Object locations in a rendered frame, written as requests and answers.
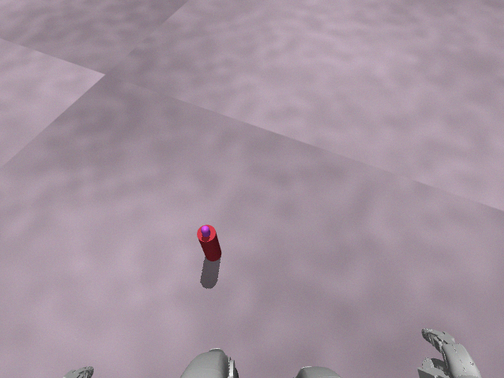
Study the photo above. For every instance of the right robot hand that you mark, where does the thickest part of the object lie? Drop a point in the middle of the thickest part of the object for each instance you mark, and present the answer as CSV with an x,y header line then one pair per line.
x,y
457,360

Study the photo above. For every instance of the bottle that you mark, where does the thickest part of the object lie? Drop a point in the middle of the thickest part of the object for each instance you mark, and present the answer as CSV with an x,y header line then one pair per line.
x,y
207,237

